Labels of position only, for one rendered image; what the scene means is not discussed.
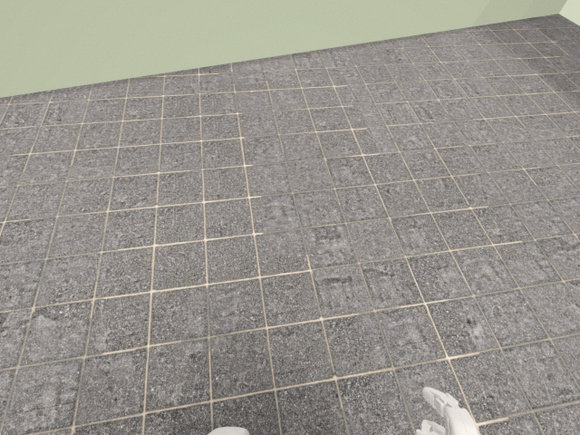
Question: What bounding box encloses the robot right hand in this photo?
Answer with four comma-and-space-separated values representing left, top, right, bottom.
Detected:
416, 387, 480, 435

